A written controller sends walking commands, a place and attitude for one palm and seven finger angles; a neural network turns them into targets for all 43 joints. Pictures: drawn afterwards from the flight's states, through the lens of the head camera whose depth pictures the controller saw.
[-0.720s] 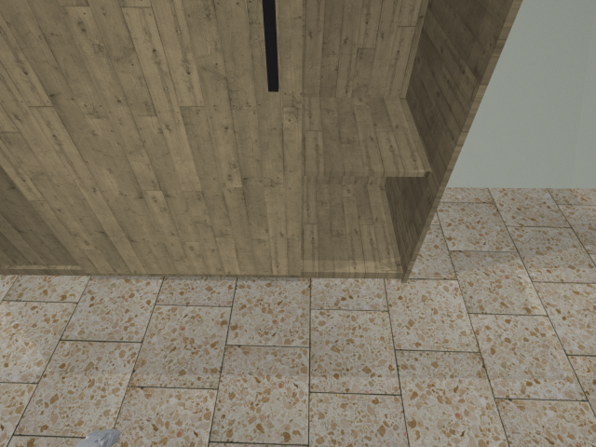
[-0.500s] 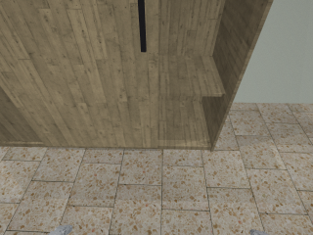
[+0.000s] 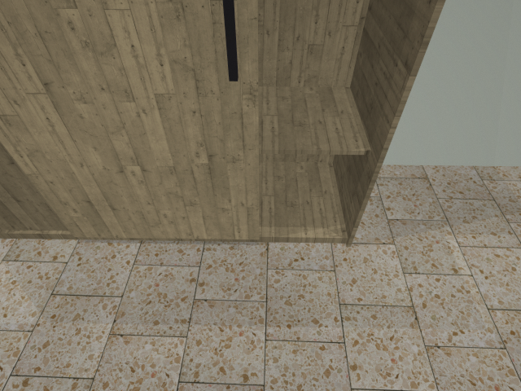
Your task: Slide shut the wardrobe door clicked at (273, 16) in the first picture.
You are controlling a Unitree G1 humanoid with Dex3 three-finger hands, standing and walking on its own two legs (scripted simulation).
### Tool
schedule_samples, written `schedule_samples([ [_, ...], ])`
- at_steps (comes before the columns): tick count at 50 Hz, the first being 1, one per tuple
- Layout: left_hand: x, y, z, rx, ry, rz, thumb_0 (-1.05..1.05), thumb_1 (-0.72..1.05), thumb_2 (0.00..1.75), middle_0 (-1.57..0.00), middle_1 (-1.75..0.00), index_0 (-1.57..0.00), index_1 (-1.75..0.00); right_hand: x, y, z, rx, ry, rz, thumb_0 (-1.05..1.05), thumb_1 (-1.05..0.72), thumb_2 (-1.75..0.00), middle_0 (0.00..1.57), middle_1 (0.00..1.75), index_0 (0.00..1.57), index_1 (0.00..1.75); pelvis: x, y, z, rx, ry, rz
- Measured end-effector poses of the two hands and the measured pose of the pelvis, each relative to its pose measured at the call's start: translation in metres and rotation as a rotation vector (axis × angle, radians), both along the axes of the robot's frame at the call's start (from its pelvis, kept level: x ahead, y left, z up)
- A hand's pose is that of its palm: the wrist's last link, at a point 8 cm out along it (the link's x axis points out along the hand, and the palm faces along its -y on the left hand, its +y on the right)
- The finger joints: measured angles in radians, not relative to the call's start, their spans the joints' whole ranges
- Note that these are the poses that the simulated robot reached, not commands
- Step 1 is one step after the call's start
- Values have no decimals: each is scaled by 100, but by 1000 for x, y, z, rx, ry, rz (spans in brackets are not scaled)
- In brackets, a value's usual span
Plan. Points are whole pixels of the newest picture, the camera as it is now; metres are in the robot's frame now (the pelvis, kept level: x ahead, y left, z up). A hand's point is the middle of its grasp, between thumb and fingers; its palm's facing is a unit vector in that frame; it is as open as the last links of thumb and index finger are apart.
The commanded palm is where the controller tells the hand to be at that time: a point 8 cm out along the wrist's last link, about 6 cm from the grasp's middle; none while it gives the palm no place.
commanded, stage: stand and wait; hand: left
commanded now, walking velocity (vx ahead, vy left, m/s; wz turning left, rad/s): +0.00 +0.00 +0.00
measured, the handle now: (229, 7) +0.83 +0.12 +0.24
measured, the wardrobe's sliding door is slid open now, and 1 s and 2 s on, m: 0.41 0.41 0.41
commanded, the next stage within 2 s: look at it before walking up in 0.10 s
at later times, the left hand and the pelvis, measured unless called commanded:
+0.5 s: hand out of the picture +0.08 +0.24 -0.15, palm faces -0.03 -0.94 -0.34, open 7.4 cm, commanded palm none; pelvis +0.00 +0.00 +0.00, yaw +0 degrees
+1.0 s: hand out of the picture +0.06 +0.24 -0.16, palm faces -0.02 -0.95 -0.30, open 7.4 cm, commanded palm none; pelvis +0.01 +0.00 +0.00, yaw -1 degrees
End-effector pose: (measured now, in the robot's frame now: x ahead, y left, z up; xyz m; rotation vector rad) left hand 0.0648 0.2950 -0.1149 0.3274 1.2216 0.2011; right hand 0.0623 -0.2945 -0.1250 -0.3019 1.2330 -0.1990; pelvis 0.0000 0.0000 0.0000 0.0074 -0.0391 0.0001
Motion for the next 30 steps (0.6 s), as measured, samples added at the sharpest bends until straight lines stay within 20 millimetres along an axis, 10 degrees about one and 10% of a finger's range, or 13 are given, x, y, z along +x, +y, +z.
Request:
schedule_samples([
  [30,5,-4,-1,-16,-19,-13,1,90,90,-21,-30,-20,-30,3,3,4,2,-20,1,0,-90,-90,20,30,20,30,-2,1,2,-2,2,-4],
])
